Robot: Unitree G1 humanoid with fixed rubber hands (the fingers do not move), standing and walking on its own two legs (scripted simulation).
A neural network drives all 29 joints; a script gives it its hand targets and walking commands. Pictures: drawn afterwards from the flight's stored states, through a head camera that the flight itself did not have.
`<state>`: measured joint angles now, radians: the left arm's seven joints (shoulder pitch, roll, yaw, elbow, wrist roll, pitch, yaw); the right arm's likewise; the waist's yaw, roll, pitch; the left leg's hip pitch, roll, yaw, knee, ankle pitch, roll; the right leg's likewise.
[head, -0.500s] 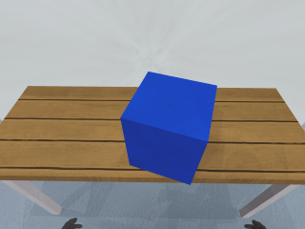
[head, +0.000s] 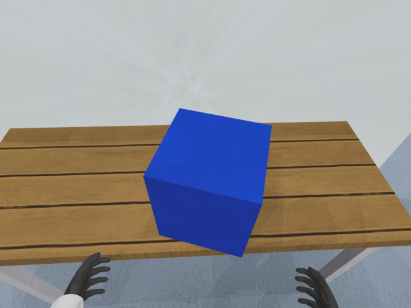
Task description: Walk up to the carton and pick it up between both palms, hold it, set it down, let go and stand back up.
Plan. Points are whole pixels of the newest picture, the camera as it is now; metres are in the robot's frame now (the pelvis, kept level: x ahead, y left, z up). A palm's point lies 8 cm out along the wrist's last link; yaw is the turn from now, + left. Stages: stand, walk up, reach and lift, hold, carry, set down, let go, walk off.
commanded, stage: reach and lift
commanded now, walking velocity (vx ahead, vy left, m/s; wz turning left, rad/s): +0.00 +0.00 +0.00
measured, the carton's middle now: (211, 184) +0.38 +0.03 -0.01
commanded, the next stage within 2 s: none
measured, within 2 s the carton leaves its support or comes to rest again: neither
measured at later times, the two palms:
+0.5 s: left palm (71, 284) +0.17 +0.28 -0.04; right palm (312, 294) +0.17 -0.16 -0.04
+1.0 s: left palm (65, 265) +0.19 +0.29 +0.00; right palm (296, 280) +0.18 -0.13 -0.01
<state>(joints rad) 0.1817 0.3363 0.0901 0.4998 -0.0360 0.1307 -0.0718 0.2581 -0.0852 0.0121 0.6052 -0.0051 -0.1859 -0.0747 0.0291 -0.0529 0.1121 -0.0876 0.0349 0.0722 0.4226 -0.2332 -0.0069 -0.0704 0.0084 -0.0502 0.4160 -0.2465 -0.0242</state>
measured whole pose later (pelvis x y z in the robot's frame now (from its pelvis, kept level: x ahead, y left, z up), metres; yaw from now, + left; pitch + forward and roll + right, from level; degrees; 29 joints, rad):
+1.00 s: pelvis +0.00 +0.03 +0.00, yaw +0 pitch -8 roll -2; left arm 0.20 0.41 -0.03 0.36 -0.26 -0.22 -0.18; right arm 0.30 0.04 0.06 0.36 0.11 -0.34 -0.24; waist 0.06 -0.01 0.10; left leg -0.09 0.02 0.07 0.51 -0.29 0.03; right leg -0.03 0.00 -0.03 0.42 -0.25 0.01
